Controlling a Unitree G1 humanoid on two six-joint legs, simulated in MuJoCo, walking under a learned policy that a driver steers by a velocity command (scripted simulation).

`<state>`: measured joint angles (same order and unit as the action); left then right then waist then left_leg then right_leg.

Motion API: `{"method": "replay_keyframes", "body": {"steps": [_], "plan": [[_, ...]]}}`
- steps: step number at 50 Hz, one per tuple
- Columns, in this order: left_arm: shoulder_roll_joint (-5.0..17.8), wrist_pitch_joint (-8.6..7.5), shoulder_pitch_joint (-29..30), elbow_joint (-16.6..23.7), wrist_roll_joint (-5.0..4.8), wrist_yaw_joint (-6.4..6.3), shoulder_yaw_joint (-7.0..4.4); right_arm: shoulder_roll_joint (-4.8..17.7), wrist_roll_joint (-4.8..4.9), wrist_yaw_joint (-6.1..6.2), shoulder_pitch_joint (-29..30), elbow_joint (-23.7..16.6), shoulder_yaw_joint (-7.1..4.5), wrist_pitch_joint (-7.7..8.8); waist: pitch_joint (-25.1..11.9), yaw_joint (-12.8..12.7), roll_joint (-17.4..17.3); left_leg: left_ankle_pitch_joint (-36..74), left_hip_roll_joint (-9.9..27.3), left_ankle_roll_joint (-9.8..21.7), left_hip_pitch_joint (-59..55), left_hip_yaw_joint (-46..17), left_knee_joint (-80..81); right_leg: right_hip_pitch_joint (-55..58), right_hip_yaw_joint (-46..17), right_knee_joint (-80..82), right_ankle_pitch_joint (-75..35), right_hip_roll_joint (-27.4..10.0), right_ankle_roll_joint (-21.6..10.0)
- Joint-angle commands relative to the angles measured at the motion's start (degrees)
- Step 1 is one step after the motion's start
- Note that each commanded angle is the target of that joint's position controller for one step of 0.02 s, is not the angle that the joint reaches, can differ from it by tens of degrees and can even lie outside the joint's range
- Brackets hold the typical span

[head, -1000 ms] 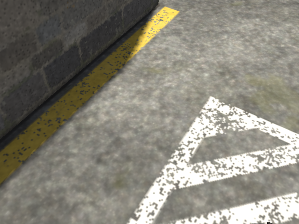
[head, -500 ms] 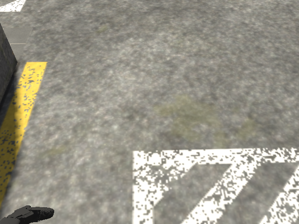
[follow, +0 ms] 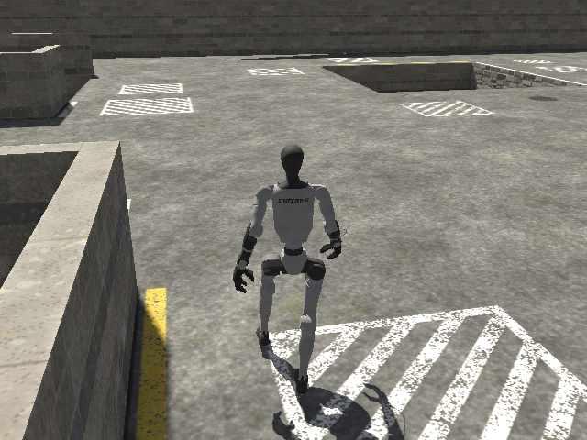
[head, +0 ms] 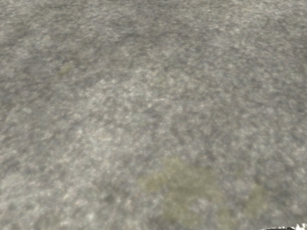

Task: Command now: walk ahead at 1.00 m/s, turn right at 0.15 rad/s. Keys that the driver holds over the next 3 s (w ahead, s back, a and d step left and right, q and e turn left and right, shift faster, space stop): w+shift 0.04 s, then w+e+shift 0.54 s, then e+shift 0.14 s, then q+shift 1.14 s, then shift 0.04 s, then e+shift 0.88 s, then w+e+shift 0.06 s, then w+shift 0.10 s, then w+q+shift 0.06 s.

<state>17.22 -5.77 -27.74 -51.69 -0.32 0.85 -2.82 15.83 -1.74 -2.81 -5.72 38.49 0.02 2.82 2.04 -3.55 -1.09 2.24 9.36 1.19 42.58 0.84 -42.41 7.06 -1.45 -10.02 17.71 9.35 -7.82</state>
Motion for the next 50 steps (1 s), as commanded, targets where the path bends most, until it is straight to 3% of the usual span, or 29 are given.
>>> {"method": "replay_keyframes", "body": {"steps": [1,4,6,7,8,9,11,13,16,19,20,22,25,27,28,29,30,31,32,34,35,36,38,41,44,46,48,49,50], "plan": [[8.21,-2.15,2.97,2.84,-0.54,-0.01,-1.48,3.2,0.78,-0.45,5.31,-3.85,-0.47,0.83,6.0,1.43,0.8,11.85,-4.07,2.42,-16.28,3.66,8.86,-14.79,-4.58,10.75,-33.36,-14.87,-4.73],[11.58,-1.06,1.09,1.14,1.03,-0.93,-1.77,6.66,-0.17,0.94,1.32,-3.14,-1.97,0.83,-1.08,4.5,4.18,-0.86,-10.55,4.41,-23.21,4.75,9.77,-2.6,-4.51,-4.36,-65.64,-17.1,-2.22],[13.6,0.35,4.95,1.11,2.69,-1.78,-2.15,10.75,-0.26,2.96,-19.62,2.47,-4.02,0.64,-11.06,16.12,4.86,-11.06,-10.03,5.34,-45.34,2.06,9.86,-9.86,-4.5,-31.52,-62.87,-15.94,-1.14],[7.44,0.07,4.64,2.52,3.21,-1.79,-0.67,15.94,-1.57,4.32,-30.02,4.14,-5.58,0.57,-18.47,18.63,-1.36,-28.03,2.54,5.75,-58.83,-10.92,7.43,-21.43,-2.99,-54.02,-40.6,-11.87,-1.05],[0.39,-0.5,-3.76,5.02,-1.36,-0.83,0.92,19.02,-2.49,3.4,-26.56,4.22,-6.47,0.84,-28.33,9.61,-23.16,-44.96,17.62,12.21,-70.22,-45.77,22.23,-39.94,-4.1,-74.95,6.67,-2.06,1.15],[6.11,-0.18,3.15,4.5,-0.21,-1.6,0.4,13.35,-1.89,2.52,-19.85,2.66,-5.99,0.76,-20.52,10.41,-8.91,-48.51,14.61,10.22,-63.16,-45.1,27.84,-46.18,-5.65,-76.19,1.57,-6.72,-0.26],[5.82,0.69,10.08,5.41,0.36,-0.83,0.31,6.88,-1.66,2.25,-13.99,4.14,-4.5,1.54,-5.91,7.94,2.59,-30.82,11.02,8.17,-45.98,-26.15,28.69,-45.44,-4.14,-69.92,-4.62,-12.23,-0.07],[2.78,2.79,10.13,6.06,1.49,0.52,0.72,4.46,-1.32,2.42,-14.4,6.56,-3.63,2.34,-1.73,4.74,-0.18,-23.93,8.83,6.5,-36.77,-15.18,31.0,-42.74,-3.75,-68.1,-3.71,-14.62,0.75],[-0.15,5.08,14.89,9.23,1.58,2.06,1.24,4.0,0.62,1.66,-14.42,8.86,-3.5,4.01,3.23,2.38,-2.79,-16.05,7.4,3.83,-32.54,-2.63,35.48,-47.17,-2.1,-64.34,-6.47,-17.1,1.63],[-0.19,5.27,21.19,11.51,1.15,2.77,1.47,2.4,0.29,1.57,-12.61,9.69,-3.25,4.65,5.64,1.75,-2.07,-4.23,0.04,1.83,-31.35,10.89,37.36,-48.13,2.43,-55.35,-16.57,-15.04,1.36],[-0.83,5.06,23.27,13.57,1.05,3.22,1.91,4.49,0.33,1.73,-12.99,9.56,-3.51,5.14,6.76,1.02,-3.65,0.38,2.31,2.3,-30.88,12.39,37.97,-47.13,3.01,-48.16,-19.24,-16.39,0.78],[-0.19,4.6,28.2,14.71,1.6,3.96,1.97,5.31,0.84,2.4,-14.94,10.64,-3.68,5.21,8.5,2.13,-0.61,9.79,1.87,1.83,-34.4,16.35,39.69,-44.5,7.99,-38.03,-22.84,-14.63,-0.73],[1.71,4.04,26.18,13.58,1.13,3.9,1.21,9.47,0.97,3.71,-16.84,10.42,-4.41,3.91,3.81,0.17,-2.23,43.98,3.18,0.76,-45.78,18.25,32.1,-37.52,13.13,-32.23,-22.21,-8.33,-3.21],[5.12,3.98,13.5,10.4,0.47,2.76,-0.36,13.49,0.34,4.48,-14.28,8.95,-5.66,1.52,-4.16,-6.97,-5.85,60.65,4.88,1.04,-49.04,17.57,14.47,-25.31,13.24,-33.2,-14.12,-4.25,-4.64],[7.56,4.12,2.21,7.21,0.46,2.02,-1.83,14.49,0.02,4.61,-11.46,7.66,-6.14,0.32,-9.48,-12.08,-6.05,60.02,5.83,1.94,-45.85,15.85,-0.39,-14.06,11.35,-32.84,-9.3,-3.09,-6.11],[9.92,4.45,-6.73,4.1,0.52,0.75,-3.67,14.11,-0.33,4.25,-9.97,7.2,-6.28,-0.27,-12.7,-14.94,-3.45,45.78,4.02,1.37,-37.87,14.94,-19.09,-1.59,7.0,-28.7,-4.93,-2.64,-7.38],[12.44,5.19,-0.11,4.43,-0.32,-0.5,-4.92,6.34,-0.29,3.06,-8.29,5.62,-4.68,0.18,-4.81,-8.47,11.9,-16.26,-7.94,-1.12,-20.59,13.34,-40.51,0.32,-6.52,-23.77,-9.41,-9.36,-8.86],[19.27,5.87,4.14,7.39,2.35,-0.17,-5.99,4.38,1.36,2.79,-13.32,-1.65,-3.74,1.34,-13.87,-0.59,18.81,-33.17,-14.32,-4.27,1.62,2.99,-56.96,15.7,-40.17,-15.07,-17.31,-21.72,-21.97],[17.45,5.45,4.24,9.19,2.32,-0.49,-6.26,5.63,0.88,3.33,-10.36,-2.05,-2.92,2.99,-16.05,-2.29,5.6,-29.29,-10.53,-3.39,5.6,-4.83,-55.23,16.19,-45.98,-8.54,-22.34,-24.69,-21.76],[11.9,4.27,6.26,6.75,1.07,-1.58,-4.94,5.61,0.15,3.72,-6.37,-1.81,-2.36,3.56,-3.09,2.59,-5.56,-26.22,-5.97,-3.78,1.06,-5.35,-42.45,-2.43,-33.12,-8.98,-37.18,-20.41,-16.58],[10.5,3.72,8.7,7.67,0.47,-1.92,-4.34,5.82,-0.74,3.79,-6.2,-1.61,-2.36,2.43,-1.52,4.23,-6.74,-25.97,-4.52,-4.49,-2.88,-5.03,-38.77,-8.88,-27.13,-9.23,-44.44,-18.09,-14.56],[4.77,1.39,12.48,11.86,-1.93,-0.44,-3.03,7.57,2.08,4.03,-2.47,-3.63,-4.16,4.33,-5.98,4.82,-9.03,-26.24,-7.04,-4.83,-7.03,-9.94,-37.38,-11.24,-30.53,-7.39,-39.08,-16.38,-14.29],[6.1,0.62,17.22,11.83,-2.88,-0.81,-3.07,7.13,1.69,3.9,-4.15,-3.27,-4.23,4.05,-3.52,8.26,-7.6,-23.4,-3.46,-5.38,-8.79,-6.62,-23.5,-17.68,-20.8,-7.66,-43.55,-14.92,-10.86],[3.41,2.53,10.57,8.72,-1.37,-4.03,-2.29,0.28,0.85,2.67,3.53,-4.8,-1.97,5.07,-3.3,2.56,-2.2,-3.97,-8.54,-4.67,-16.7,3.17,-2.05,-25.39,-6.64,-10.5,-51.78,-5.66,-1.78],[3.5,3.65,2.19,5.58,-0.01,-5.49,-1.84,0.66,1.87,0.67,7.81,-4.55,-2.21,5.47,-5.56,-2.85,3.48,16.11,-13.49,-2.7,-20.63,4.94,10.48,-19.11,-4.74,-11.71,-43.92,-6.86,3.58],[3.97,3.55,3.7,5.82,1.06,-5.93,-2.01,2.83,2.39,0.01,7.18,-4.81,-3.14,5.36,-5.04,-1.29,5.92,14.56,-16.26,-1.0,-22.28,4.97,12.36,-16.93,-3.86,-16.99,-46.77,-8.26,6.33],[5.54,3.62,10.27,8.51,1.48,-6.73,-2.87,7.45,2.58,-0.4,-4.1,-2.53,-5.32,5.54,-7.69,6.19,8.41,10.24,-17.7,0.13,-29.9,5.02,12.39,-17.89,-3.16,-30.92,-56.82,-9.56,9.5],[6.78,3.57,18.51,11.35,1.99,-6.79,-3.29,9.53,2.6,-0.24,-18.49,1.09,-6.35,5.77,-10.92,15.36,6.48,17.79,-13.71,2.77,-40.57,1.0,17.88,-23.35,-0.5,-50.46,-49.93,-7.17,11.86],[0.21,3.87,16.73,13.8,5.04,-5.66,-1.82,9.99,1.45,0.03,-23.81,3.23,-5.63,5.73,-14.99,13.06,-9.62,39.09,-1.82,7.61,-54.81,-15.69,14.7,-38.75,2.38,-76.1,18.93,0.41,13.48]]}}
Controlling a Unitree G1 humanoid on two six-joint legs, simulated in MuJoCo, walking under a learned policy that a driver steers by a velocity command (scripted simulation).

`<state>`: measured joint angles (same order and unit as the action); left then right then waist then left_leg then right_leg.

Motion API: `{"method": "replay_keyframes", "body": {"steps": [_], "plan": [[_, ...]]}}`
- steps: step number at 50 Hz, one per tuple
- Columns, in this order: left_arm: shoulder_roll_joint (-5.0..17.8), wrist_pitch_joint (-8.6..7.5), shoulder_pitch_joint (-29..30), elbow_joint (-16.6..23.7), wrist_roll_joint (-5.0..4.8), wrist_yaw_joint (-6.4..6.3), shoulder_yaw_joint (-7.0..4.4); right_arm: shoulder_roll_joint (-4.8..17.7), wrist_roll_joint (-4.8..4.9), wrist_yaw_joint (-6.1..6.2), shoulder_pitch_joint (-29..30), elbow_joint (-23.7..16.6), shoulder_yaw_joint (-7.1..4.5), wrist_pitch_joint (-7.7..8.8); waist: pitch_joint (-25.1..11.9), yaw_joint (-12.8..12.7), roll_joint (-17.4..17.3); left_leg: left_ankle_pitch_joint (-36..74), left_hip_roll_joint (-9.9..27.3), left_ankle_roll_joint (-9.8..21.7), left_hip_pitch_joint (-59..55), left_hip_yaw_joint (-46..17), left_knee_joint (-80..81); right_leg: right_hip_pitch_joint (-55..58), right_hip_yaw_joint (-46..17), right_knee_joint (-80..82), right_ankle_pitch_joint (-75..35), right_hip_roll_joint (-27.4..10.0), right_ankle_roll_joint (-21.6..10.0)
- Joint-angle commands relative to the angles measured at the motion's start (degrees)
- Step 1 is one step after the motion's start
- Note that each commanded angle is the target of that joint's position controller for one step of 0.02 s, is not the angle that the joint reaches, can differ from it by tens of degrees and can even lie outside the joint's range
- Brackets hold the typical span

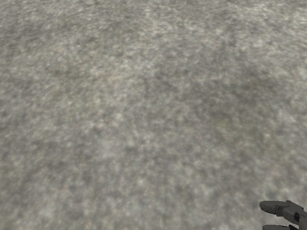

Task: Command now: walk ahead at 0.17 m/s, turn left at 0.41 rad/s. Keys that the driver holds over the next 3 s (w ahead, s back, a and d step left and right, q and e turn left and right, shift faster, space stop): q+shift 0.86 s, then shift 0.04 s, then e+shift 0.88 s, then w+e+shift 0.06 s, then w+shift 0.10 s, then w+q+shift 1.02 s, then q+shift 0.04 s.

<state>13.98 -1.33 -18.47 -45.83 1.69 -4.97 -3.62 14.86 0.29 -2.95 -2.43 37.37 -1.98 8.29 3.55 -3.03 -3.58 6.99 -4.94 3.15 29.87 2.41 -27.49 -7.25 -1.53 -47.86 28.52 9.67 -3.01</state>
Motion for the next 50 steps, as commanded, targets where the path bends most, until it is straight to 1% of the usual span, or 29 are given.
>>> {"method": "replay_keyframes", "body": {"steps": [1,2,3,4,5,7,10,12,15,18,19,20,21,22,23,24,25,26,29,32,39,42,44,45,46,47,48,49,50], "plan": [[2.19,-0.97,-5.59,9.24,0.06,2.45,0.09,13.29,-4.48,0.89,-16.92,-0.63,-3.42,-0.01,-26.18,3.64,-9.22,31.01,25.45,17.96,-50.9,-47.4,1.25,-34.45,-10.4,-50.28,9.98,1.05,9.79],[7.6,-0.74,-2.71,9.13,-1.22,3.68,-0.33,12.21,-3.12,1.89,-10.88,-4.13,-4.34,-1.67,-24.84,5.53,-4.09,9.64,25.25,19.76,-46.43,-49.43,5.34,-38.26,-13.08,-50.95,3.66,-2.49,8.09],[9.48,-0.37,3.17,10.76,-1.4,4.04,-0.69,9.37,-1.71,3.17,-6.17,-5.97,-3.53,-3.4,-17.03,4.38,4.14,-9.05,22.01,18.09,-36.49,-45.49,8.08,-40.57,-11.69,-47.87,-1.08,-3.86,6.03],[9.1,0.06,6.55,11.41,-0.05,3.83,-0.81,8.34,-0.46,3.59,-5.07,-6.74,-2.89,-4.71,-12.3,3.2,12.96,-18.61,17.72,15.38,-25.7,-42.25,11.12,-37.63,-9.59,-42.79,-3.99,-4.79,5.12],[7.68,0.49,7.24,12.54,0.39,3.76,-0.59,9.62,-0.14,3.6,-4.85,-6.87,-3.01,-5.13,-8.68,1.49,12.25,-20.31,14.54,14.47,-17.42,-40.19,12.87,-34.99,-9.46,-37.08,-5.0,-4.84,5.04],[5.48,0.76,6.41,12.61,0.22,3.39,-0.2,9.34,0.4,3.3,-4.78,-6.64,-3.26,-5.65,-5.54,-0.02,7.2,-14.3,8.61,11.86,-9.37,-33.58,12.61,-30.1,-8.51,-22.55,-5.62,-6.12,5.62],[3.05,0.06,10.3,12.74,-0.3,2.21,0.47,11.45,0.96,4.27,-9.4,-4.62,-4.56,-7.35,-12.21,1.79,2.35,4.69,6.24,10.0,-11.0,-29.37,8.56,-22.41,-6.32,-5.87,-8.75,-3.75,7.91],[4.09,0.27,11.62,12.17,-1.34,2.19,0.22,12.37,1.66,5.09,-9.46,-4.89,-5.28,-8.9,-14.93,2.28,-1.38,-1.82,5.92,7.69,-13.61,-30.24,7.76,-20.58,-7.63,-0.31,-13.51,-3.21,8.32],[5.1,0.1,16.14,12.26,-2.06,2.56,-0.25,11.64,1.75,5.79,-9.8,-5.67,-5.75,-10.61,-12.44,4.29,-5.37,-16.56,4.7,4.97,-14.21,-33.48,8.55,-18.37,-8.77,8.19,-15.69,-2.61,7.89],[6.66,-1.04,16.48,11.59,-2.61,3.4,-1.15,10.75,1.34,5.71,-10.09,-6.47,-6.13,-11.18,-10.42,4.35,-8.59,-21.63,4.29,3.76,-15.42,-37.75,7.17,-12.53,-9.89,19.04,-16.56,-3.47,6.43],[7.36,-1.48,14.63,10.7,-2.7,3.61,-1.62,10.15,1.6,5.56,-9.24,-6.97,-6.0,-11.18,-10.31,3.06,-8.4,-23.39,3.21,2.69,-14.29,-37.59,4.98,-7.79,-9.54,25.6,-20.9,-5.3,5.21],[8.74,-1.55,14.04,10.34,-2.25,3.57,-2.08,7.78,1.72,5.33,-11.23,-6.9,-5.28,-11.24,-12.32,3.82,-4.05,-34.79,0.23,0.86,-10.45,-34.51,-1.72,-0.02,-12.73,29.36,-24.39,-11.98,2.19],[11.91,-0.92,14.66,11.35,-0.64,3.17,-2.55,5.26,1.57,5.23,-13.9,-7.08,-4.39,-11.23,-14.54,5.64,7.34,-44.48,-4.91,-1.58,-1.12,-24.66,-13.91,7.69,-23.63,28.38,-30.48,-24.31,-4.85],[11.34,-0.49,14.35,11.2,1.78,3.36,-2.54,9.01,1.53,4.64,-14.44,-8.62,-5.28,-10.5,-14.41,6.68,17.37,-45.35,-5.5,-4.12,5.12,-17.23,-28.6,4.18,-32.25,30.09,-33.73,-31.82,-11.48],[8.22,-0.57,16.47,12.36,1.26,3.2,-2.06,13.72,1.21,4.26,-14.72,-7.41,-6.39,-10.13,-11.93,6.49,15.08,-40.45,-1.39,-6.46,7.04,-15.02,-36.13,1.81,-29.68,30.47,-32.01,-31.15,-12.21],[5.86,-0.22,18.77,12.97,0.28,2.82,-1.47,14.73,1.39,4.28,-15.21,-5.83,-6.82,-10.56,-9.44,6.45,11.46,-35.78,0.29,-7.33,7.59,-13.61,-39.27,0.06,-22.17,29.47,-27.57,-26.61,-9.6],[5.5,0.28,19.49,13.29,-0.59,2.45,-1.2,13.46,1.11,4.63,-15.94,-4.64,-6.59,-11.27,-8.14,6.38,8.83,-32.38,0.97,-7.93,8.17,-12.33,-43.18,-0.97,-17.58,28.88,-25.3,-23.18,-7.48],[5.84,0.65,19.4,13.22,-1.0,2.11,-1.03,12.07,0.98,4.57,-16.42,-4.63,-6.09,-11.69,-6.54,5.96,8.23,-30.45,1.44,-8.54,9.32,-10.69,-47.26,-2.47,-14.69,29.13,-27.19,-22.2,-7.4],[6.78,1.34,15.85,12.0,-0.22,1.37,-0.99,9.15,1.63,4.29,-12.25,-7.2,-4.63,-11.49,-5.45,3.69,9.82,-26.57,5.29,-10.18,12.41,-5.43,-45.75,-0.51,-8.25,30.26,-32.03,-21.1,-8.82],[8.61,1.64,12.43,10.76,-0.07,1.26,-1.72,8.5,1.44,4.1,-8.69,-9.08,-4.11,-11.19,-7.0,1.36,11.32,-25.91,8.61,-11.55,13.52,-4.73,-39.83,4.93,-6.35,30.49,-34.57,-23.72,-10.64],[12.12,1.35,13.62,9.61,-0.93,2.83,-3.49,7.19,1.03,2.66,-6.71,-9.7,-3.63,-11.74,-8.2,1.84,12.43,-25.4,10.54,-8.39,1.75,-0.71,-24.16,2.5,2.47,30.06,-35.27,-27.36,-9.66],[13.11,0.72,12.95,8.81,-2.34,3.87,-4.25,7.71,1.21,1.79,-6.12,-9.87,-4.22,-12.85,-8.53,2.27,13.01,-26.63,9.54,-5.64,-3.79,1.38,-15.54,3.21,5.03,27.11,-36.59,-29.21,-7.47],[12.85,0.44,12.69,8.06,-3.55,4.25,-4.39,7.65,1.18,1.38,-8.07,-9.13,-4.82,-13.36,-9.09,4.13,11.9,-22.2,7.49,-2.74,-11.38,2.56,-4.34,1.45,7.68,21.36,-35.3,-28.67,-4.06],[10.94,0.37,9.85,6.51,-3.77,4.57,-3.94,9.1,0.87,1.94,-11.53,-7.68,-5.63,-13.26,-9.82,5.26,8.04,-14.97,5.72,-0.46,-19.91,1.21,2.51,-3.44,10.46,14.99,-31.92,-26.02,-0.6],[8.3,0.3,8.35,6.97,-2.11,4.98,-2.92,14.89,0.77,2.97,-15.03,-7.34,-7.2,-12.69,-10.79,5.23,-5.49,8.76,14.75,3.77,-33.66,-12.96,5.2,-18.86,14.25,0.21,-14.14,-20.18,4.33],[6.57,0.23,9.56,10.25,0.32,5.05,-1.6,19.12,-0.82,3.45,-12.38,-8.92,-7.13,-11.62,-13.87,3.67,-18.87,25.82,29.6,15.6,-37.6,-28.83,2.05,-34.74,11.33,-14.32,11.27,-13.69,8.08],[10.35,0.52,14.09,9.39,-0.83,4.56,-2.73,13.93,-2.16,2.98,-14.05,-8.92,-5.86,-10.39,-18.16,9.25,-8.91,22.01,29.31,17.98,-33.84,-24.85,3.93,-33.88,3.48,-22.39,10.15,-14.16,7.97],[10.39,1.06,14.53,8.83,-2.59,4.28,-2.67,11.31,-2.32,2.83,-12.23,-7.34,-4.5,-9.45,-15.39,7.57,-6.07,15.03,25.47,14.6,-30.17,-18.31,4.52,-32.69,2.04,-22.41,6.23,-15.1,6.72],[8.62,1.62,12.06,7.0,-2.73,3.78,-2.29,8.73,-1.49,3.09,-8.21,-6.53,-3.7,-8.98,-13.41,4.9,-4.12,8.41,21.66,10.81,-27.99,-13.5,4.87,-31.82,1.25,-19.07,2.03,-15.87,6.37]]}}
Over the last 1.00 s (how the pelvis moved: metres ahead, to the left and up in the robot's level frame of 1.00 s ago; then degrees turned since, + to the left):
0.88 -0.16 -0.02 -34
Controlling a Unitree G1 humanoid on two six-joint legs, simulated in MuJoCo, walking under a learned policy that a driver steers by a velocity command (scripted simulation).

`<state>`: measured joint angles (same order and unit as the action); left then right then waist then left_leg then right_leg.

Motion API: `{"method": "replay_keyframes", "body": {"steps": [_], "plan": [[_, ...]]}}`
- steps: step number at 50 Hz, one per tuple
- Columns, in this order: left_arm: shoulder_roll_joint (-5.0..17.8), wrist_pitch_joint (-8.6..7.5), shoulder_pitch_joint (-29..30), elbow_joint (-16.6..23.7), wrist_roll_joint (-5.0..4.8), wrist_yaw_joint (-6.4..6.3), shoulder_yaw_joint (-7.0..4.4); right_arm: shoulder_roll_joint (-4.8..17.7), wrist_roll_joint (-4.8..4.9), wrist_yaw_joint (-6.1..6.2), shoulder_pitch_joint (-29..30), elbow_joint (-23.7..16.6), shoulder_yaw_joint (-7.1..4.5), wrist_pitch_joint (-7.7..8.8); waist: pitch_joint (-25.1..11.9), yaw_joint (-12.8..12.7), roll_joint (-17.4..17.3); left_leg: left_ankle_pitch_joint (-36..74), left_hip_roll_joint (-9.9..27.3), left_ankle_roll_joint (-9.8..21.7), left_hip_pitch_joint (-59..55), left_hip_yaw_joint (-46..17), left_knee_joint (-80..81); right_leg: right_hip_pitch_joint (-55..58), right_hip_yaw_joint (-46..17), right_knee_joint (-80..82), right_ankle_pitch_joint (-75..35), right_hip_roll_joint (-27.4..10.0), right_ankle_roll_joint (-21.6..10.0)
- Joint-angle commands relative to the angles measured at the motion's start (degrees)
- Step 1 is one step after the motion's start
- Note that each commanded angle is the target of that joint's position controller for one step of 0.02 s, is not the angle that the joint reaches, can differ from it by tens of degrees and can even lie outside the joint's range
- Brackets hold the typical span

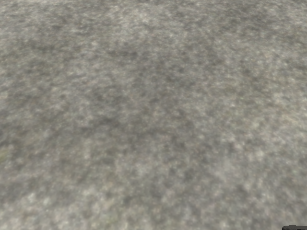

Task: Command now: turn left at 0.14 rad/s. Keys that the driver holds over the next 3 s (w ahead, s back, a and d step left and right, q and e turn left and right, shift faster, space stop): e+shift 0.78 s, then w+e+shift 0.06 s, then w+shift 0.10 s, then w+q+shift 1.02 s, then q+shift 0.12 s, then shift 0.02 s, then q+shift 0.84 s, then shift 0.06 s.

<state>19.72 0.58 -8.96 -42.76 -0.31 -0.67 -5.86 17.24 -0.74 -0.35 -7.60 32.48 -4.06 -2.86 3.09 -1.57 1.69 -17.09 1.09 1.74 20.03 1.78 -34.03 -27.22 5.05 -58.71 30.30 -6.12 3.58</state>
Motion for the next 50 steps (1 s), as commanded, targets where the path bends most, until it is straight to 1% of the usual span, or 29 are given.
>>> {"method": "replay_keyframes", "body": {"steps": [1,2,3,5,7,10,13,17,19,20,21,22,23,24,25,26,28,32,36,39,41,43,44,45,46,47,48,49,50], "plan": [[2.48,0.32,0.3,2.3,-0.03,-0.75,0.19,3.19,0.2,0.69,-0.06,-1.01,-0.37,2.49,-11.76,1.95,-9.95,32.06,14.01,10.4,-14.92,-9.03,11.79,-8.4,-5.52,-6.09,-4.35,-0.26,0.44],[2.33,0.77,-2.22,0.81,0.0,-0.61,0.18,1.98,-0.22,0.96,1.42,-0.22,0.35,2.86,-11.03,0.62,-10.76,33.37,12.66,9.88,-10.71,-5.35,12.47,-3.16,-5.43,-5.55,-8.05,0.56,1.02],[2.44,0.99,-3.58,0.26,-0.45,-0.51,0.16,1.86,-1.07,1.18,2.41,0.24,0.47,3.14,-10.06,0.1,-10.84,32.28,11.99,9.55,-8.79,-2.8,13.24,-0.62,-5.79,-3.77,-10.04,1.59,1.46],[3.16,1.1,-1.92,1.61,-1.02,-0.46,0.26,4.55,-1.48,1.91,3.78,0.49,-0.43,3.14,-7.51,0.94,-10.82,28.38,12.57,9.44,-8.89,-1.18,14.16,-0.64,-4.98,1.32,-11.57,2.19,1.65],[3.37,1.38,0.06,3.53,-1.0,-0.28,0.44,6.74,-1.01,2.68,1.86,1.63,-1.29,2.41,-6.12,2.64,-10.15,25.26,16.0,11.1,-11.56,-3.25,15.04,-3.61,-4.58,2.79,-9.76,1.48,1.61],[2.49,2.15,0.43,5.43,-0.97,0.24,0.59,6.55,-0.61,3.01,1.06,2.64,-1.65,1.86,-4.55,3.44,-8.96,21.73,19.37,12.41,-13.64,-4.49,15.86,-6.18,-4.34,3.84,-7.31,-0.07,1.26],[1.36,2.6,-0.07,6.9,-0.85,0.86,0.59,6.81,-0.29,2.76,2.28,3.11,-2.2,1.86,-4.32,2.9,-8.39,24.42,20.1,11.89,-13.73,-2.18,14.98,-4.44,-2.67,6.83,-6.28,-0.25,0.23],[0.91,3.08,-0.89,8.92,-1.19,2.05,0.15,7.81,1.04,2.35,3.26,3.64,-3.14,1.92,-6.23,2.1,-8.99,30.54,20.72,8.86,-16.07,1.67,10.58,0.3,0.39,14.78,-7.16,1.21,-2.49],[1.03,3.36,-4.03,8.79,-1.34,2.27,-0.53,7.48,2.21,2.0,3.94,4.27,-3.37,1.83,-7.55,-0.25,-7.92,29.88,18.98,4.82,-14.25,5.91,3.85,7.82,2.49,24.93,-14.69,3.77,-5.04],[3.52,3.17,-8.01,7.88,-1.02,1.4,-1.8,6.08,2.23,1.53,1.2,5.68,-3.25,1.98,-8.99,-1.65,-3.1,26.59,14.94,1.06,-9.76,9.32,-5.27,16.19,-0.37,31.35,-24.63,5.23,-7.75],[12.51,2.7,-12.38,8.33,-0.65,0.02,-4.41,3.62,0.22,1.37,3.11,3.34,-2.59,2.39,-9.95,-2.53,13.02,2.69,7.09,-4.92,8.18,12.61,-24.87,28.99,-20.72,34.18,-54.49,-6.91,-14.69],[15.35,1.32,-11.93,9.86,1.5,0.43,-4.28,1.89,-1.07,1.59,8.72,-0.58,-1.66,2.95,-14.95,-2.67,18.86,-23.43,-2.34,-7.52,21.5,1.85,-38.16,32.48,-39.36,36.33,-60.26,-15.89,-27.05],[12.33,-0.06,-10.61,10.3,1.39,1.13,-3.48,4.61,-0.37,1.48,10.05,0.25,-2.39,3.14,-16.24,-4.14,8.03,-22.79,-0.59,-6.63,23.78,-5.26,-42.24,32.81,-35.18,37.79,-53.43,-15.7,-26.77],[10.84,-0.85,-8.65,10.06,0.51,0.78,-2.96,4.4,0.67,1.63,10.57,0.21,-2.34,3.47,-12.79,-2.37,4.83,-17.56,-0.05,-5.14,24.48,-6.52,-41.01,30.4,-30.84,37.87,-47.59,-12.36,-23.42],[9.46,-0.81,-5.19,10.32,-0.84,0.24,-2.62,4.66,0.45,2.16,9.18,1.25,-2.53,3.56,-9.87,-0.07,0.79,-11.95,0.94,-4.77,25.08,-6.98,-37.4,27.79,-27.22,37.64,-43.57,-9.18,-19.98],[8.01,-0.38,-2.08,11.08,-1.71,-0.42,-2.02,5.98,-0.15,2.66,8.15,1.61,-2.98,3.45,-8.73,1.44,1.4,-7.88,1.35,-4.77,23.76,-7.26,-34.32,25.24,-25.33,37.92,-42.22,-7.5,-18.08],[7.68,0.27,-0.55,12.28,-1.13,-1.28,-1.7,5.13,-0.21,2.39,5.86,2.6,-2.89,3.41,-9.75,2.67,3.09,-3.21,-0.72,-5.68,19.62,-6.92,-33.22,22.41,-23.94,37.94,-44.41,-4.92,-17.31],[8.91,0.73,-2.06,12.46,-1.17,-2.01,-2.11,3.55,0.34,2.33,6.21,2.98,-2.19,3.59,-9.71,1.93,3.41,-0.13,-3.44,-7.35,18.35,-7.98,-22.65,22.18,-25.88,37.06,-40.55,-2.69,-16.44],[9.36,1.48,-0.7,13.55,-1.06,-2.24,-2.33,3.95,0.64,2.03,7.57,3.02,-2.2,3.96,-8.51,1.39,6.19,1.07,-5.05,-7.67,15.18,-9.44,-13.96,19.16,-30.52,36.0,-32.59,-1.02,-15.19],[9.49,1.91,0.0,14.26,-0.94,-1.96,-2.38,4.57,0.83,1.58,8.0,2.93,-2.34,4.73,-8.71,0.8,7.77,0.35,-5.9,-7.1,12.24,-10.37,-9.09,18.64,-34.47,34.01,-34.14,-0.44,-14.79],[8.81,1.89,-0.73,14.4,-1.54,-1.63,-2.02,5.3,1.64,0.72,7.05,3.17,-2.52,5.69,-10.35,0.18,7.86,0.1,-5.68,-5.88,7.71,-10.24,-4.26,16.81,-37.5,36.27,-13.15,0.5,-14.97],[8.05,1.34,0.06,14.53,-1.32,-0.91,-1.2,6.08,2.8,-0.07,4.49,3.92,-3.1,6.88,-8.29,1.34,10.01,-1.37,-5.1,-4.56,-0.23,-8.72,0.99,11.04,-39.65,38.06,3.31,1.43,-15.11],[6.8,0.96,0.69,14.51,-1.12,-0.71,-0.55,6.0,3.13,-0.33,1.43,4.99,-3.38,7.56,-7.58,3.07,10.05,1.37,-4.35,-3.7,-6.82,-7.54,5.25,7.23,-38.71,36.31,6.87,2.46,-14.59],[4.61,0.46,-0.08,14.17,-0.79,-0.65,0.3,6.44,3.04,-0.33,-2.44,6.28,-3.83,8.16,-7.41,4.72,8.07,2.01,-2.33,-2.38,-14.46,-8.04,8.91,2.37,-36.21,31.62,9.65,4.37,-13.05],[0.15,-0.13,-2.12,13.55,-0.33,-0.51,1.83,8.42,1.8,-0.17,-8.83,7.18,-4.24,8.79,-10.62,6.27,0.05,-8.23,7.08,1.07,-23.82,-19.13,12.57,-3.86,-28.51,15.96,11.85,9.0,-10.04],[-1.68,-1.16,-1.29,16.61,-1.94,-0.71,2.56,12.96,-1.06,-0.7,-13.27,8.1,-4.74,9.33,-7.5,5.22,-13.34,-31.79,17.42,9.08,-26.3,-44.2,22.38,-17.98,-20.83,2.35,7.17,14.54,-8.22],[2.22,-2.18,-0.05,16.15,-2.43,-1.06,1.95,11.37,-0.91,-1.18,-10.16,7.49,-4.43,10.02,-0.65,4.5,-12.73,-37.71,20.75,12.54,-20.46,-52.18,25.52,-23.29,-19.77,-4.29,1.27,9.81,-7.18],[4.93,-2.92,1.98,15.6,-1.8,-0.95,1.37,8.06,0.58,-0.93,-9.25,7.28,-3.31,10.03,2.8,4.77,-9.16,-32.96,18.84,12.44,-17.6,-46.69,24.7,-23.97,-18.42,-6.18,-4.01,8.09,-6.78],[4.54,-3.69,2.0,14.84,-0.53,-0.7,1.46,7.07,1.22,-0.71,-10.7,7.44,-2.68,9.68,1.96,4.76,-6.75,-28.44,15.96,11.33,-17.54,-41.51,24.17,-22.96,-16.17,-7.0,-7.5,7.12,-6.43]]}}
Over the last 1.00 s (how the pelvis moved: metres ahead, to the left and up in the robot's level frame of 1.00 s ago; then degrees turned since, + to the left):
0.16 -0.01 0.02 54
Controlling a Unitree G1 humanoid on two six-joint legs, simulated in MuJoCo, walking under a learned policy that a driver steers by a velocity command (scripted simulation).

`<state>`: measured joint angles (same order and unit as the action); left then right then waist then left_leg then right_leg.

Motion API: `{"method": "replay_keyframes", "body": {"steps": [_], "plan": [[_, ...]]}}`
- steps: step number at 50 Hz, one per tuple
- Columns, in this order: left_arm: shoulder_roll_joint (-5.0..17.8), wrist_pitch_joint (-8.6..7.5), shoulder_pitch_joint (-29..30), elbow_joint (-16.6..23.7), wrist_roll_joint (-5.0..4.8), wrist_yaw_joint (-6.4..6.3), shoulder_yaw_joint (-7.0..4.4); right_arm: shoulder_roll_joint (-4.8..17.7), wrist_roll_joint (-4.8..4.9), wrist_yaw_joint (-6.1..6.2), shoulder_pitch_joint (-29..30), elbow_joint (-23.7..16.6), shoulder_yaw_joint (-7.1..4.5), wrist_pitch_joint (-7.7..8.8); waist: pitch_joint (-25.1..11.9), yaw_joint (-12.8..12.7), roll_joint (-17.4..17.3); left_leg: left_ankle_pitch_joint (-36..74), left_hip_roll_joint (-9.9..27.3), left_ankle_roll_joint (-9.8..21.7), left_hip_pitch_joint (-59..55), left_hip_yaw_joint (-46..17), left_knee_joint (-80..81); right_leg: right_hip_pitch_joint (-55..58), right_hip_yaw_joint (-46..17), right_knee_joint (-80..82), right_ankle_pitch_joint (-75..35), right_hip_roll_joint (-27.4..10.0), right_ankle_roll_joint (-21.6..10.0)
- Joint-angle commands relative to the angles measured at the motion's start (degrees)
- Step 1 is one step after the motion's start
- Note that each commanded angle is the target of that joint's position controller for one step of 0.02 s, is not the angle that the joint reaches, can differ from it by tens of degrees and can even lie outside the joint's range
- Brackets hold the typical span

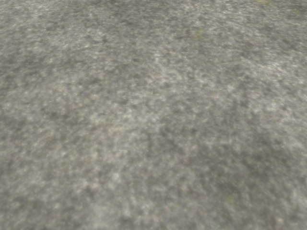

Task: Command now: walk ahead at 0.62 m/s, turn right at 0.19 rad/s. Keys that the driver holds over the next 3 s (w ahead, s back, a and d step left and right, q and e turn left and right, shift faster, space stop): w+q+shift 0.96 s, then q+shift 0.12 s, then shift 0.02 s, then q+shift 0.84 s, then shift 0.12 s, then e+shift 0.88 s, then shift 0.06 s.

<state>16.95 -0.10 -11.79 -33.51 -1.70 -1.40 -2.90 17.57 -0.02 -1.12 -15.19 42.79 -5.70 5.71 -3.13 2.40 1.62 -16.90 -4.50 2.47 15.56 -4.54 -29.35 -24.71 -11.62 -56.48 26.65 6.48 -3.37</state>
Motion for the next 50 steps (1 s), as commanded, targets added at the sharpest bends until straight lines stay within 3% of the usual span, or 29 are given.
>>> {"method": "replay_keyframes", "body": {"steps": [1,2,3,5,10,12,13,14,15,16,17,18,20,24,29,31,32,34,35,36,37,38,39,40,42,43,46,48,50], "plan": [[8.9,-2.2,8.48,5.17,7.59,2.56,-1.97,7.44,-3.17,-0.19,-3.56,-0.8,-0.68,-1.08,8.99,0.45,-0.81,-26.56,18.64,7.59,-8.19,-30.14,20.0,-22.57,3.6,-6.16,-7.85,-5.61,1.28],[6.63,-1.98,7.78,5.32,7.93,3.85,-1.43,7.98,-2.56,-0.17,-4.45,-0.59,-0.56,-1.58,8.77,0.32,-4.85,-21.67,15.2,7.0,-5.9,-25.67,20.59,-19.31,6.62,-4.15,-10.88,-6.35,2.32],[5.16,-1.99,7.33,5.06,7.38,4.51,-0.76,7.71,-1.59,-0.36,-5.21,-0.09,-0.38,-1.65,8.06,0.53,-7.79,-17.58,12.55,6.92,-4.38,-23.01,21.07,-16.33,8.5,-2.09,-12.53,-6.89,3.2],[3.49,-2.12,8.65,5.57,5.62,5.05,0.29,7.67,-1.02,-0.38,-6.85,0.79,-0.5,-1.8,7.61,1.07,-11.5,-11.2,10.67,7.76,-3.34,-20.38,21.45,-12.78,10.81,4.8,-12.45,-6.73,4.79],[2.57,-3.2,12.81,6.28,3.41,4.21,1.15,9.11,-1.25,-0.15,-9.64,2.55,-1.34,-2.95,6.32,1.9,-12.76,-5.27,10.63,8.62,-0.05,-19.57,19.0,3.54,13.17,24.56,-9.24,-2.64,5.66],[4.05,-4.01,5.46,3.6,3.13,2.44,0.36,8.99,-0.78,-0.13,-8.1,2.68,-1.34,-2.73,3.86,-2.64,-9.79,3.59,9.85,7.24,4.99,-18.79,13.19,19.96,12.28,32.26,-15.19,-2.6,4.04],[7.11,-4.53,-2.04,1.42,3.88,1.24,-0.91,8.45,-0.24,-0.3,-7.19,2.54,-1.28,-1.91,-0.59,-6.75,-6.45,10.04,6.8,5.85,10.51,-15.61,3.22,33.34,10.1,31.84,-14.08,-5.2,2.9],[12.56,-4.77,-13.04,0.24,5.14,0.1,-2.63,5.56,0.65,-0.45,-5.07,0.76,-0.39,-0.84,-8.61,-13.24,1.93,5.08,3.0,4.05,18.43,-9.41,-14.83,46.78,-1.96,34.48,1.57,-17.94,0.49],[18.05,-4.05,-16.25,-0.92,5.98,-0.37,-3.89,0.69,2.47,-0.13,-5.57,-2.83,1.13,-0.57,-14.43,-12.62,16.92,-12.56,-1.62,2.69,30.34,-2.44,-30.28,51.33,-26.78,43.38,23.53,-31.68,-3.45],[13.16,-3.79,-11.48,-0.91,5.92,-0.43,-3.05,3.92,0.98,0.45,-3.27,-1.98,0.87,-1.9,-7.15,-9.88,8.5,-7.68,3.9,3.05,33.84,-1.22,-39.34,42.01,-27.72,42.49,22.95,-32.14,-4.38],[8.12,-3.99,-8.59,-0.53,5.56,-0.14,-1.56,4.35,-0.38,-0.11,-0.87,-1.72,0.65,-2.47,-1.85,-8.56,3.08,-3.22,5.85,3.14,34.08,-0.72,-40.88,36.38,-19.86,41.8,15.18,-28.94,-3.8],[5.68,-4.18,-7.84,-1.35,5.28,0.23,-0.87,3.53,-0.86,-0.96,-0.9,-1.19,0.83,-2.85,0.79,-7.21,1.91,-0.75,7.6,2.67,33.08,-0.26,-40.35,32.73,-12.23,43.27,7.28,-26.15,-3.27],[3.94,-4.79,-9.08,-3.62,4.46,0.28,-0.26,2.35,-2.01,-2.46,0.78,-1.51,1.11,-4.23,5.47,-5.85,4.82,0.64,9.73,2.08,34.33,0.96,-40.64,28.69,-2.9,46.22,-0.88,-22.78,-2.23],[2.59,-6.41,-11.71,-7.49,3.5,1.15,0.0,0.9,-2.02,-4.03,8.78,-5.74,2.18,-5.5,9.24,-4.23,4.66,6.13,10.53,1.86,40.01,1.96,-42.09,27.55,8.79,48.57,-19.56,-21.96,-1.67],[4.67,-7.21,-9.83,-10.72,3.48,0.68,-0.19,0.63,-1.86,-5.7,18.98,-10.65,4.31,-5.34,13.68,-2.3,1.44,14.67,8.05,4.77,25.09,12.42,-20.91,18.57,25.19,52.47,-43.59,-17.99,1.08],[8.13,-7.05,-12.66,-11.96,3.52,0.22,-0.82,1.5,-1.45,-5.25,17.36,-9.98,4.38,-5.43,9.7,-1.0,2.32,13.36,2.14,7.19,15.76,17.56,-17.85,23.45,27.09,44.83,-77.93,-18.24,1.94],[10.73,-6.39,-12.09,-11.74,3.67,-0.2,-1.49,2.98,-1.23,-4.78,12.67,-8.83,3.97,-5.4,6.07,2.2,4.42,10.64,0.34,8.31,10.57,17.4,-17.03,25.91,26.96,37.37,-88.07,-19.52,2.3],[13.83,-4.52,-7.69,-10.0,4.12,-0.45,-2.38,8.58,-1.31,-3.06,-9.5,-2.5,1.31,-5.08,-5.97,13.07,5.78,5.66,-2.54,11.44,-14.7,12.86,-14.96,20.23,24.7,9.45,-89.91,-21.28,1.15],[12.0,-4.24,-7.4,-9.93,4.51,0.34,-2.14,11.88,-1.24,-1.53,-15.53,0.56,-0.59,-5.2,-7.91,13.8,-0.33,4.13,-0.96,12.91,-28.66,6.79,-9.72,8.04,24.52,-11.21,-54.32,-15.92,2.12],[2.7,-4.88,-7.47,-7.5,5.4,1.39,0.4,16.88,-0.49,-0.3,-10.55,-0.13,-1.75,-5.98,-4.01,6.69,-14.37,7.86,9.63,14.65,-31.67,-10.91,-9.81,-10.32,22.72,-34.89,1.5,-6.6,3.51],[5.59,-6.14,-9.21,-0.94,3.66,1.33,0.33,20.86,-1.88,-0.25,-8.32,-3.55,-2.54,-6.45,-17.35,4.01,-15.14,-2.68,18.41,24.94,-44.22,-38.47,4.59,-23.98,9.58,-42.71,0.92,-4.44,4.05],[8.56,-7.17,-3.27,-0.53,4.16,1.37,0.3,17.9,-1.48,0.35,-8.55,-3.57,-2.45,-6.59,-12.16,5.65,-4.58,-9.77,18.48,22.49,-38.95,-41.12,12.6,-26.88,6.26,-37.97,-5.29,-7.88,3.75],[8.34,-7.51,-2.93,-0.79,3.94,1.38,0.65,14.94,-1.39,0.9,-6.71,-2.54,-1.75,-6.11,-2.24,2.24,-0.64,-7.9,17.17,20.33,-28.07,-37.31,15.11,-25.73,6.79,-31.77,-8.08,-10.05,3.78],[7.5,-7.03,-2.21,-1.26,4.89,1.17,1.05,13.26,-1.31,1.14,-4.74,-2.1,-1.23,-5.18,2.02,-0.62,3.01,-2.41,14.57,19.01,-18.8,-32.49,15.31,-21.76,7.01,-27.29,-7.5,-11.99,4.39],[6.35,-4.45,-5.02,-2.55,6.68,1.23,1.53,10.28,-0.64,1.37,-2.12,-2.29,0.15,-3.42,6.5,-5.24,4.69,9.12,9.22,17.95,-4.64,-22.46,14.55,-14.33,7.13,-20.84,-4.54,-14.44,6.04],[5.43,-3.31,-5.41,-1.78,6.7,1.39,1.74,10.21,-0.48,1.2,-2.15,-2.34,0.37,-2.77,5.63,-6.23,2.61,6.93,8.26,18.48,-1.05,-21.15,16.11,-12.55,7.81,-16.55,-2.4,-14.66,7.12],[3.84,-2.74,6.98,3.14,5.72,2.1,2.65,9.76,-0.36,0.8,-3.24,-1.81,0.34,-1.47,11.04,-3.62,1.17,11.96,4.09,16.85,8.11,-17.55,19.98,-9.96,11.26,-0.69,-13.7,-14.36,8.4],[2.46,-3.09,11.36,4.44,4.6,2.72,3.34,10.44,-0.14,0.57,-4.45,-1.39,-0.18,-1.33,10.1,-1.42,-0.77,19.3,2.13,14.04,7.41,-15.76,19.25,-4.95,11.85,10.88,-26.07,-12.16,7.56],[2.32,-3.65,12.57,4.49,4.0,2.65,3.5,11.22,0.43,0.49,-7.23,0.05,-0.69,-1.67,8.13,0.79,-1.7,37.49,2.34,11.2,1.64,-15.3,14.8,-1.04,13.32,18.34,-32.27,-8.34,5.97]]}}
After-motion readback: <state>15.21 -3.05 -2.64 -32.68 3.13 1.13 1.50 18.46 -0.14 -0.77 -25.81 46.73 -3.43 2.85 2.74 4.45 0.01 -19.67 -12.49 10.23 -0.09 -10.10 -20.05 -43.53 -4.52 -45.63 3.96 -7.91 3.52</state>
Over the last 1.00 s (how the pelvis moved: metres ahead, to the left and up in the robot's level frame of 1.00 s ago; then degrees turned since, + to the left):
0.12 -0.06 0.00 -45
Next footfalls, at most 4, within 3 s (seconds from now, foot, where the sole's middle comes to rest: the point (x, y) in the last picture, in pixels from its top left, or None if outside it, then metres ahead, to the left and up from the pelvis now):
0.26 right None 0.23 -0.15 -0.77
0.70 left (113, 220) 0.59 0.17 -0.77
1.12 right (86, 141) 1.02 0.34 -0.77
1.54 left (38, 170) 0.85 0.56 -0.77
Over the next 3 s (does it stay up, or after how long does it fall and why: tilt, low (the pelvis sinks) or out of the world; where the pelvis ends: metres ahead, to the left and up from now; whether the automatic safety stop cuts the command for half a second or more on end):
stays up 1.00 0.49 0.00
